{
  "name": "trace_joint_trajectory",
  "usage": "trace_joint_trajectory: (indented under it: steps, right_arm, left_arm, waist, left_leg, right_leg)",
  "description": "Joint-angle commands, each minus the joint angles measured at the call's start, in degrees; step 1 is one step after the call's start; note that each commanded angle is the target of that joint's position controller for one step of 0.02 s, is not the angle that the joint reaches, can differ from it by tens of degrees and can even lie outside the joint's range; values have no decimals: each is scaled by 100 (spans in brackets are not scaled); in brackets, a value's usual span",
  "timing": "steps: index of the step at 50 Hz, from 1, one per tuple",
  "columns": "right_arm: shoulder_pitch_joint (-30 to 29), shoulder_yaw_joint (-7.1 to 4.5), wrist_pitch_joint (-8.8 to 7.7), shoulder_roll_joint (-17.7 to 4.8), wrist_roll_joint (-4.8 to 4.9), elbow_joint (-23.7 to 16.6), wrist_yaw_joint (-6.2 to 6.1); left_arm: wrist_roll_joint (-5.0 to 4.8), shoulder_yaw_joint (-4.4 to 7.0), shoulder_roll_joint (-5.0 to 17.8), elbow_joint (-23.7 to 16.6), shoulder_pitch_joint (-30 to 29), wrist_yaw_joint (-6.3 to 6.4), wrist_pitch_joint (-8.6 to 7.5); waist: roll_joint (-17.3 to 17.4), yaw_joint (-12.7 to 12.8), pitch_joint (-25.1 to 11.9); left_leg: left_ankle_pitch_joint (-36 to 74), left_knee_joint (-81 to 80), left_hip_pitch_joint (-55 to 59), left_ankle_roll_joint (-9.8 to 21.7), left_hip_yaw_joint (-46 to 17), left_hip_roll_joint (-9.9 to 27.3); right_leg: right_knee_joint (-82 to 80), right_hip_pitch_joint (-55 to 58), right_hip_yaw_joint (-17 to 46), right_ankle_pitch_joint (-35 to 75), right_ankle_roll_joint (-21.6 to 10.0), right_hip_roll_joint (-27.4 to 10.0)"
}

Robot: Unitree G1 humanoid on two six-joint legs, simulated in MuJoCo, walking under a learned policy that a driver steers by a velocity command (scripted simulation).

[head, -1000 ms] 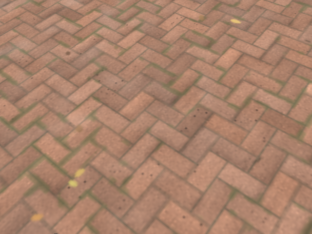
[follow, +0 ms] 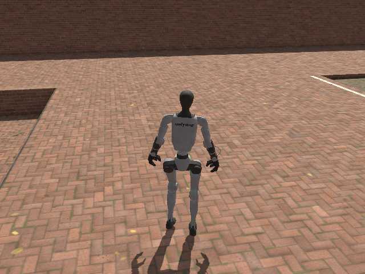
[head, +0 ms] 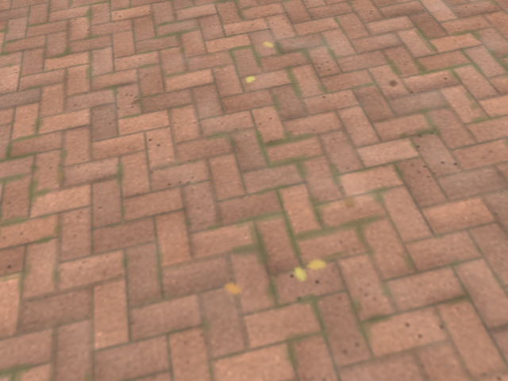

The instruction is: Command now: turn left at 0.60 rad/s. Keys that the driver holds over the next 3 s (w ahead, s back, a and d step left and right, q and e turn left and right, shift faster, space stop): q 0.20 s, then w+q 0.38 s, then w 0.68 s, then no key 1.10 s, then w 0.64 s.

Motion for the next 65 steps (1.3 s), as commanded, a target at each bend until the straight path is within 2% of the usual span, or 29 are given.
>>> trace_joint_trajectory:
  steps: [1, 4, 10, 13, 14, 15, 16, 17, 18, 19, 22, 24, 30, 34, 37, 39, 40, 41, 42, 43, 44, 46, 49, 52, 55, 59, 62, 64, 65]
  right_arm:
    - [192, -131, 17, -502, 49, -234, 82]
    - [-184, -59, 61, -372, 61, -367, 107]
    - [-374, 54, 66, -248, 136, -532, 140]
    - [-260, 73, 7, -271, 86, -547, 172]
    - [69, 58, -36, -296, 32, -406, 162]
    - [702, -18, -102, -521, -16, -148, 110]
    - [1160, -171, -179, -1268, -21, -218, 70]
    - [1164, -202, -212, -1370, -40, -288, 30]
    - [920, -97, -201, -1018, -27, -214, -23]
    - [616, -8, -220, -787, 36, -229, -64]
    - [477, 75, -423, -585, 67, -212, -103]
    - [754, 51, -534, -634, 98, -70, -69]
    - [1398, 21, -611, -665, 69, 235, -115]
    - [1643, 59, -680, -636, 54, 452, -186]
    - [1339, 58, -726, -752, 50, 498, -232]
    - [1230, 73, -755, -769, 54, 586, -209]
    - [1260, 160, -787, -486, 69, 490, -177]
    - [1753, 242, -791, 5, 194, 371, -157]
    - [1564, 190, -781, -389, 4, 470, -180]
    - [1216, 166, -773, -434, -4, 477, -137]
    - [911, 205, -778, -367, -15, 468, -91]
    - [791, 231, -697, -258, -92, 483, -17]
    - [651, 284, -611, -104, -132, 503, 60]
    - [-178, 356, -600, -1, -148, 257, 115]
    - [-959, 475, -633, 195, -100, 41, 160]
    - [-1467, 487, -646, 102, -52, -70, 129]
    - [-1246, 416, -676, -58, -86, 7, 55]
    - [92, 302, -777, -239, -162, 482, -36]
    - [998, 208, -837, -551, -287, 678, -115]
  left_arm:
    - [6, 193, 733, -444, -236, 32, -106]
    - [-2, 263, 857, -287, 229, 32, -117]
    - [43, 368, 1099, -200, 171, -110, -108]
    - [43, 423, 1255, -161, 194, -176, -75]
    - [14, 409, 1190, -174, 98, -173, -51]
    - [37, 344, 929, -197, 98, -186, -36]
    - [82, 149, 298, -583, -200, -256, -17]
    - [205, 227, 720, -804, -806, -231, -31]
    - [78, 306, 957, -778, -871, -285, -79]
    - [-6, 331, 1022, -615, -597, -354, -146]
    - [163, 328, 923, -195, -73, -425, -211]
    - [145, 305, 813, -173, -138, -433, -189]
    - [96, 238, 672, -389, -1030, -452, -214]
    - [65, 164, 560, -541, -1441, -507, -318]
    - [33, 203, 676, -419, -877, -430, -375]
    - [34, 327, 918, -10, 450, -262, -445]
    - [125, 411, 1289, 100, 1402, -158, -496]
    - [204, 523, 1883, 215, 1761, -160, -491]
    - [40, 449, 1477, 285, 1418, -221, -460]
    - [-6, 364, 1083, 212, 902, -243, -465]
    - [10, 295, 800, 221, 660, -269, -504]
    - [12, 199, 569, 356, 553, -255, -582]
    - [-68, 187, 582, 618, 872, -304, -732]
    - [-99, 173, 565, 826, 1111, -312, -753]
    - [-112, 157, 560, 992, 1268, -323, -746]
    - [-97, 182, 742, 1211, 1567, -286, -729]
    - [-57, 189, 820, 1326, 1538, -228, -665]
    - [-57, 170, 808, 1394, 1520, -205, -598]
    - [-105, 105, 644, 1254, 1529, -198, -608]
  waist:
    - [-1128, 22, -306]
    - [-1170, 292, -382]
    - [-1470, 326, -510]
    - [-1395, 211, -585]
    - [-1157, 1, -548]
    - [-281, -250, -566]
    - [1506, -434, -449]
    - [942, -684, 153]
    - [547, -443, 514]
    - [502, -170, 628]
    - [301, 34, 231]
    - [133, 9, 88]
    - [239, -349, 265]
    - [277, -469, 288]
    - [313, -91, 163]
    - [-10, 571, -528]
    - [-515, 948, -1304]
    - [-1980, 700, -1807]
    - [-1421, 501, -1245]
    - [-896, 315, -566]
    - [-545, 278, -287]
    - [-803, 78, -170]
    - [-854, 15, -161]
    - [-797, 116, 75]
    - [-797, 259, 130]
    - [-774, 367, 143]
    - [-774, 177, 19]
    - [-624, -383, -678]
    - [-298, -691, -1317]
  left_leg:
    - [54, 598, -406, -211, 236, 229]
    - [-89, -33, -524, -297, 345, 377]
    - [-398, -1604, 675, -75, 870, 526]
    - [-33, -2743, 1505, 222, 1135, 439]
    - [201, -3340, 2244, 364, 1159, 318]
    - [-327, -3927, 3144, 565, 357, 622]
    - [-2034, -4807, 3562, 1195, -2652, 2521]
    - [-2106, -5359, 2671, 1772, -3666, 2864]
    - [-2293, -5383, 2411, 1745, -3089, 2599]
    - [-1864, -5409, 2258, 1545, -2527, 2228]
    - [273, -5249, 2474, 1331, -1533, 1551]
    - [912, -5136, 2649, 1381, -1414, 1505]
    - [1294, -5050, 2841, 1487, -1532, 1513]
    - [2625, -4739, 2811, 1380, -1444, 1619]
    - [3776, -4444, 2543, 1106, -1386, 1703]
    - [5169, -2768, 2274, 870, -900, 1290]
    - [3899, -1133, 1488, 746, -627, 945]
    - [25, 593, -124, 498, -127, -144]
    - [-292, 1158, -651, 599, -433, 84]
    - [186, 1200, -709, 635, -383, 376]
    - [496, 979, -602, 639, -258, 580]
    - [648, 572, -376, 561, -28, 833]
    - [795, 320, -517, 443, 242, 916]
    - [1350, -374, -1057, 289, 545, 1113]
    - [2036, -1646, -691, 208, 849, 1071]
    - [2325, -2537, -186, 341, 969, 925]
    - [1749, -2879, 242, 589, 997, 719]
    - [1814, -3408, 1863, 856, 1061, 467]
    - [2039, -3384, 3251, 1111, 119, 1435]
  right_leg:
    - [-772, 588, 769, 2055, -856, -1302]
    - [-634, 1183, 724, 2306, -967, -1531]
    - [-326, 770, 257, 2540, -889, -1696]
    - [-372, 214, 173, 35, -650, -1728]
    - [-58, -411, -14, -860, -444, -1605]
    - [992, -1372, -449, -1748, -147, -1259]
    - [3064, -3048, -1025, -2747, 276, -371]
    - [3414, -3646, 52, -2287, 261, -139]
    - [3486, -3551, 317, -1548, 228, -407]
    - [3312, -3322, 289, -913, 249, -484]
    - [3216, -2765, 174, -28, 377, -453]
    - [3083, -2842, 145, 170, 428, -414]
    - [1940, -3140, 127, 593, 601, -339]
    - [1197, -2549, -33, 681, 393, -225]
    - [769, -1262, -113, 410, 71, -30]
    - [291, 587, -155, 314, -198, 142]
    - [29, 1916, 1039, -870, -463, -942]
    - [-808, 2897, 3985, -2004, -1041, -2363]
    - [-1220, 2259, 4690, -2102, -1098, -2364]
    - [-1168, 1566, 3744, -1798, -1090, -2198]
    - [-1221, 1084, 2947, -1005, -1023, -1898]
    - [-1378, 631, 1977, 118, -856, -1434]
    - [-1530, 609, 1420, 1299, -960, -1320]
    - [-1794, 694, 972, 1703, -984, -1191]
    - [-1780, 551, 462, 2239, -838, -919]
    - [-1665, 883, 463, 2682, -750, -1187]
    - [-996, 1449, 414, 3956, -641, -1344]
    - [727, 1298, 134, 4705, -434, -1041]
    - [2210, 323, -11, 3174, -304, -806]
